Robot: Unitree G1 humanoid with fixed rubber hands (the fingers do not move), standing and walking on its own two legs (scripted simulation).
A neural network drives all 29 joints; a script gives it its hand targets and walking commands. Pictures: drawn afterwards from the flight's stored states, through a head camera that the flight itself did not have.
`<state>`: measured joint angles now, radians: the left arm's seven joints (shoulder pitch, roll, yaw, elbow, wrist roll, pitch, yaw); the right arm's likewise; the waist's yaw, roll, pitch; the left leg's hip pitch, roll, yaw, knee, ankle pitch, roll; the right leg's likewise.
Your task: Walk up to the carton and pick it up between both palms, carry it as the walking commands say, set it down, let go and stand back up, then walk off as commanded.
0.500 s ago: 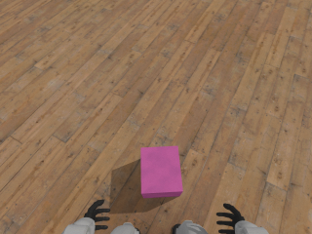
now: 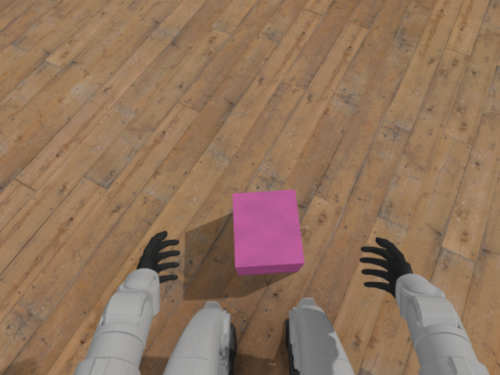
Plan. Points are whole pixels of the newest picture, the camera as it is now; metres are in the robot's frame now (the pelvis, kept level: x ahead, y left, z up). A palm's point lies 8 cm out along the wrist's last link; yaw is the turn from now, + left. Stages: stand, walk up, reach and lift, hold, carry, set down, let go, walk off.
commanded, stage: reach and lift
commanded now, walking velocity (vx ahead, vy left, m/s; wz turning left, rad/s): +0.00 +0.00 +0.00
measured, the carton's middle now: (266, 233) +0.47 -0.03 -0.61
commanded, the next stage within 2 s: none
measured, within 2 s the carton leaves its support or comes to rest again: neither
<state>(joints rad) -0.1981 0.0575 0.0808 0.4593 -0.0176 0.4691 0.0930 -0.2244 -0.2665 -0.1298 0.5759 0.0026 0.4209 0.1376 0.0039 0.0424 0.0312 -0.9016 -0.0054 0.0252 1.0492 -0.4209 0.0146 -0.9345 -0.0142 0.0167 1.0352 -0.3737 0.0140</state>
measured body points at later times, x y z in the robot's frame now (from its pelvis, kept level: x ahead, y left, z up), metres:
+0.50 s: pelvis -0.01 -0.03 -0.03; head +0.23 -0.04 +0.35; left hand +0.42 +0.17 -0.13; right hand +0.43 -0.24 -0.14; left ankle +0.05 +0.11 -0.66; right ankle +0.07 -0.13 -0.66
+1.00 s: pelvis +0.00 -0.02 -0.05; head +0.30 -0.03 +0.28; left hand +0.48 +0.18 -0.17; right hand +0.49 -0.23 -0.18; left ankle +0.05 +0.11 -0.66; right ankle +0.07 -0.13 -0.66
